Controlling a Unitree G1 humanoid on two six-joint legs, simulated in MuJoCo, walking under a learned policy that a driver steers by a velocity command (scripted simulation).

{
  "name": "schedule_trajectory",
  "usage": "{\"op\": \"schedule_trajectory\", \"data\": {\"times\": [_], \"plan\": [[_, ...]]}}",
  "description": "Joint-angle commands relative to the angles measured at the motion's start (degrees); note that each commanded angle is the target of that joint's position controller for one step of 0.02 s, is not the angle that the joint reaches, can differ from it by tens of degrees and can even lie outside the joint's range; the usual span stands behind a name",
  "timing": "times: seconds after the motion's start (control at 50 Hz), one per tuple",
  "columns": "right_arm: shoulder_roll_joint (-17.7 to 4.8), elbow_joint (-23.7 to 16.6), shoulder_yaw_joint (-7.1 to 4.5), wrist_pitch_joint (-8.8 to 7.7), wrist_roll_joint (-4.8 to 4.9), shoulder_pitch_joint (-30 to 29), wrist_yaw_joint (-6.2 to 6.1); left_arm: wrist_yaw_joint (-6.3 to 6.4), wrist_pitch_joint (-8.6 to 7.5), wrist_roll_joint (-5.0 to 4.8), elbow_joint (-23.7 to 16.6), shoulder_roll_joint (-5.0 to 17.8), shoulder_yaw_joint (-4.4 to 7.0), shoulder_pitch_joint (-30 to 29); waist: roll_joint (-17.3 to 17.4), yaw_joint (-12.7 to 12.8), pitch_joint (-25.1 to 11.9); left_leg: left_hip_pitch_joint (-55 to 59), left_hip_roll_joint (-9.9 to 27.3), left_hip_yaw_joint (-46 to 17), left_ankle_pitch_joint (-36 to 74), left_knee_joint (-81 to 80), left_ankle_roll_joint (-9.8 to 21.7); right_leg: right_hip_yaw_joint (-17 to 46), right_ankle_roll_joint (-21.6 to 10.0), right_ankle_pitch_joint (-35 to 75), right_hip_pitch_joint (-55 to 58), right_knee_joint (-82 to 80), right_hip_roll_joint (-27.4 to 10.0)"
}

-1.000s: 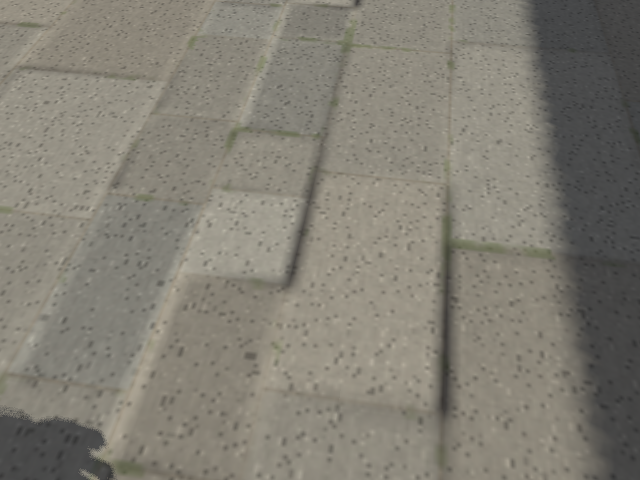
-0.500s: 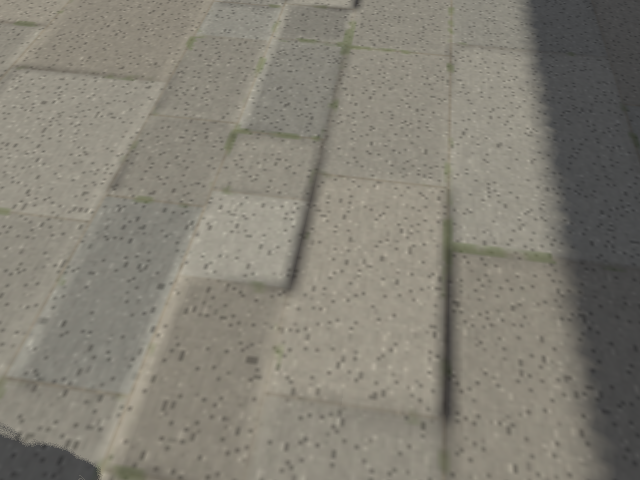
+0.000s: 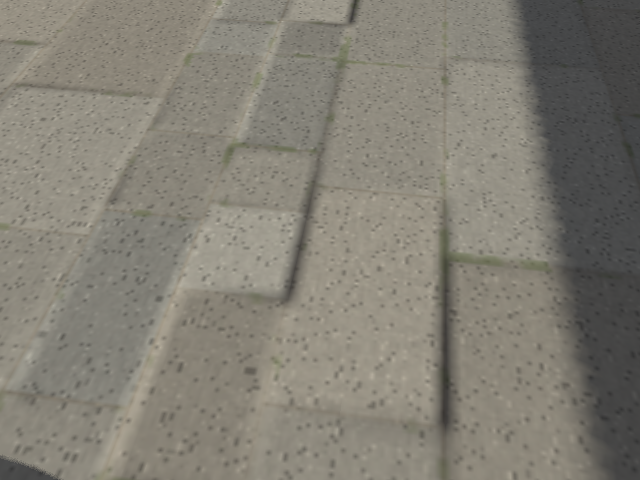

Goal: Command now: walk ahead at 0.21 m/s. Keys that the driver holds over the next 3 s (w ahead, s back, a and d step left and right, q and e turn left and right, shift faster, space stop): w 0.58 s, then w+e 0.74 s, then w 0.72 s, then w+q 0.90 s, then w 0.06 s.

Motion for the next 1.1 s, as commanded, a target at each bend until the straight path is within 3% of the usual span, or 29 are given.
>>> {"op": "schedule_trajectory", "data": {"times": [0.02, 0.06, 0.08, 0.12, 0.14, 0.16, 0.18, 0.2, 0.22, 0.24, 0.3, 0.36, 0.42, 0.46, 0.5, 0.54, 0.56, 0.58, 0.6, 0.62, 0.64, 0.68, 0.72, 0.78, 0.88, 0.98, 1.02, 1.06, 1.1], "plan": [[-7.4, -0.9, -1.95, -0.05, -0.23, 6.1, 0.16, -0.51, -0.76, 0.72, -3.2, 3.0, 0.6, 0.4, 5.0, -1.9, 10.2, -3.0, 10.8, -17.1, -29.7, -11.3, 7.2, 0.7, -3.2, -12.5, -15.3, 1.6, 0.4], [-8.9, -0.7, -2.92, -0.47, -0.48, 8.4, 0.32, -1.02, -2.02, 1.05, -4.5, 1.9, 0.49, -0.4, 8.5, -2.2, 8.0, -0.5, 16.5, -24.9, -29.7, -15.8, 10.3, -3.3, -2.8, -3.9, -15.8, 7.8, 1.3], [-9.1, -1.1, -3.21, -0.7, -0.46, 7.6, 0.48, -1.28, -2.64, 0.89, -5.0, 2.6, 0.74, -0.4, 8.1, -1.7, 7.4, -2.6, 17.3, -25.5, -28.3, -16.5, 10.7, -3.3, -3.0, -2.7, -13.4, 8.2, 0.7], [-8.9, -3.2, -3.47, -1.06, 0.0, 2.1, 0.79, -1.71, -3.65, 0.17, -3.9, 2.1, 0.96, 4.7, 6.7, 2.4, 7.4, -11.2, 14.3, -20.0, -25.2, -13.9, 8.7, -3.3, -4.1, -1.9, -2.2, 0.7, 1.0], [-7.9, -5.0, -3.4, -1.3, 0.26, -2.6, 0.93, -1.56, -3.99, -0.1, -1.9, 2.0, 1.18, 10.6, 4.1, 5.6, 8.2, -19.4, 10.4, -14.5, -22.1, -8.3, 6.4, -1.2, -4.9, -1.3, 7.5, -5.4, 0.9], [-4.6, -7.9, -2.54, -2.06, 0.68, -7.7, 1.21, -0.97, -4.39, 0.05, -0.3, 6.1, 2.36, 17.8, -5.8, 8.8, 7.7, -28.8, 3.6, -5.4, -16.5, 5.5, 3.1, 13.8, -7.2, -11.1, 15.0, -14.6, -7.9], [-3.0, -10.2, -2.01, -3.01, -0.27, -9.7, 1.67, -0.88, -4.37, -0.23, 1.3, 10.9, 3.93, 22.6, -14.4, 9.3, 8.7, -36.3, -0.4, 3.5, -11.1, 19.9, 1.3, 30.8, -10.5, -18.7, 18.4, -22.8, -18.4], [-6.1, -10.4, -2.58, -3.56, -2.06, -9.9, 2.02, -0.77, -4.18, 0.03, 0.9, 9.5, 3.86, 20.0, -7.3, 6.6, 11.9, -38.0, 3.4, 2.1, -9.0, 27.2, 1.5, 31.3, -11.7, -15.8, 14.6, -22.0, -20.5], [-4.9, -9.4, -2.45, -4.08, -2.01, -7.5, 2.56, -0.91, -4.53, 0.08, -0.4, 7.5, 3.45, 16.7, -3.7, 4.2, 11.8, -36.8, 4.8, 1.3, -5.5, 30.5, 1.5, 27.6, -11.1, -10.7, 12.5, -21.8, -18.6], [-4.1, -8.7, -2.35, -4.54, -1.64, -5.7, 3.08, -1.0, -5.05, 0.05, -1.4, 6.6, 3.25, 14.2, -2.9, 2.5, 10.9, -35.6, 5.9, 1.2, -2.4, 32.1, 1.2, 23.5, -10.3, -4.6, 12.1, -22.0, -16.6], [-4.4, -9.3, -2.72, -4.36, -1.65, -6.6, 4.0, -0.99, -6.29, -0.26, -1.6, 4.7, 2.55, 13.4, -4.0, 1.1, 8.5, -34.1, 6.3, 3.8, 3.1, 32.6, -0.1, 13.0, -8.9, 15.4, 12.6, -21.4, -12.4], [-3.1, -12.3, -2.26, -3.72, -1.41, -12.4, 3.97, -0.95, -6.62, -0.28, -0.7, 4.0, 1.98, 15.8, -4.7, 1.7, 7.9, -33.6, 5.1, 6.9, 5.6, 28.5, -0.9, 7.0, -8.6, 32.8, 11.8, -19.3, -10.4], [-1.8, -16.0, -1.27, -3.5, -0.85, -20.1, 4.03, -0.73, -6.66, -0.16, -0.8, 4.6, 1.73, 15.9, -6.0, 2.8, 9.1, -27.6, 3.5, 9.5, 8.3, 16.9, -0.6, 4.0, -8.3, 38.5, 7.9, -19.3, -9.1], [-2.5, -17.1, -1.18, -3.35, -0.58, -20.8, 3.76, -0.62, -6.82, -0.14, -0.7, 6.0, 1.9, 15.5, -7.2, 2.2, 8.6, -21.0, 2.1, 10.8, 8.8, 11.3, 1.0, 3.1, -8.0, 45.4, 7.2, -18.4, -9.9], [-4.9, -16.1, -2.09, -3.5, -0.41, -15.3, 2.89, -0.57, -7.14, -0.29, -0.8, 7.4, 2.16, 14.0, -7.1, -1.0, 5.0, -11.9, -0.2, 10.9, 8.7, 8.8, 3.3, 1.6, -6.9, 62.1, 8.8, -11.1, -10.8], [-7.6, -11.2, -3.73, -4.35, -0.29, 0.4, 2.0, -0.55, -6.88, -0.79, -1.3, 8.8, 2.54, 11.7, -5.8, -8.0, -3.2, 5.0, -1.1, 9.7, 11.7, 2.8, 5.6, -0.3, -5.2, 64.7, 7.7, 7.0, -9.7], [-10.9, -9.2, -4.9, -4.75, -1.45, 8.3, 1.44, -0.87, -6.82, -0.91, -2.3, 7.7, 2.25, 11.4, -3.5, -10.6, -7.7, 17.5, 6.3, 1.7, 5.6, 1.6, 7.2, -1.1, -4.8, 49.0, -1.9, 20.6, -7.6], [-16.4, -9.1, -6.17, -4.74, -3.08, 12.8, 1.5, -1.55, -6.44, -2.29, -3.7, -0.1, 0.91, 17.9, 9.7, -7.0, -16.2, 32.1, 26.0, -27.6, -1.1, -1.6, 15.3, -3.8, -2.7, 3.1, -19.8, 45.0, 1.3], [-14.3, -9.1, -6.06, -4.16, -0.63, 9.8, 2.31, -1.45, -6.06, -1.44, -3.5, 5.7, 2.66, 14.4, 4.4, -7.4, -15.7, 26.7, 27.0, -39.5, -8.2, -10.9, 16.9, 2.5, -3.8, -3.7, -25.2, 53.1, 3.3], [-11.8, -10.5, -5.25, -4.37, -0.07, 2.0, 2.33, -1.48, -5.9, -1.01, -5.9, 5.9, 3.03, 9.2, 3.8, -3.9, -5.0, 17.2, 25.5, -29.6, -11.7, -13.3, 14.6, 2.7, -4.4, 1.8, -28.3, 51.9, -0.7], [-7.8, -11.3, -4.3, -5.12, -0.17, -2.0, 2.56, -1.72, -6.04, -0.65, -6.6, 5.5, 3.07, 6.1, 1.2, -2.7, 0.0, 9.1, 23.2, -23.2, -6.7, -15.8, 12.8, 2.3, -4.7, 5.3, -26.8, 48.8, -2.6], [-3.7, -9.9, -2.95, -6.34, -0.53, -2.2, 2.11, -2.29, -4.74, 0.35, -6.2, 3.5, 3.36, 6.8, 1.1, 1.0, 3.6, -0.6, 18.9, -12.0, 3.3, -17.9, 9.0, 2.6, -4.3, 6.8, -20.9, 43.7, -4.8], [-3.5, -8.7, -2.69, -7.49, -0.49, 0.8, 1.78, -2.81, -3.33, 0.68, -6.4, 1.8, 3.47, 7.2, 2.2, 2.1, 4.0, -2.3, 18.0, -6.9, 10.0, -18.6, 8.2, 2.1, -3.7, 7.0, -19.6, 41.2, -5.0], [-5.3, -8.3, -2.86, -8.18, -0.46, 3.7, 1.4, -3.5, -2.16, 0.6, -9.2, 2.4, 3.94, 0.4, 2.9, 2.1, 5.4, -0.2, 16.9, -0.3, 14.7, -20.0, 6.9, 0.7, -3.1, 12.4, -26.4, 37.2, -5.7], [-4.9, -8.2, -2.26, -8.16, -0.32, 7.5, 0.92, -4.5, -2.51, -0.05, -14.2, 1.6, 3.4, -12.1, 3.4, -0.1, 6.5, 3.3, 14.4, 8.4, 26.3, -19.0, 3.9, -3.6, -2.4, 22.9, -29.5, 21.7, -4.4], [-6.6, -6.8, -2.35, -7.56, -0.4, 12.7, -0.16, -4.81, -2.76, 0.21, -17.8, 1.6, 2.95, -19.8, 3.8, -2.3, 6.4, 12.9, 16.7, 12.6, 40.4, -15.0, 3.0, -9.5, -4.3, 22.2, -27.0, 9.1, -1.4], [-8.0, -6.8, -2.66, -7.11, -0.52, 12.4, -0.75, -4.52, -2.76, 0.44, -17.6, 2.8, 3.54, -17.6, 5.3, -0.6, 4.2, 16.7, 17.6, 14.5, 56.5, -8.7, 2.4, -11.3, -6.4, 17.2, -23.0, 7.9, 1.5], [-9.6, -7.4, -3.27, -6.26, -0.88, 11.0, -1.14, -4.18, -2.76, 0.6, -15.7, 4.7, 4.59, -10.4, 7.2, 2.9, 0.1, 18.0, 18.6, 15.7, 67.1, 3.1, 2.5, -12.2, -9.2, 11.1, -15.4, 7.3, 4.8], [-10.8, -9.2, -3.84, -5.57, -0.72, 8.9, -0.33, -3.68, -3.26, 1.37, -12.0, 8.6, 6.68, 2.3, 5.3, 9.1, -6.2, 8.9, 17.8, 16.4, 52.9, 26.3, 1.7, -7.6, -12.9, 10.4, 2.2, -0.9, 5.0]]}}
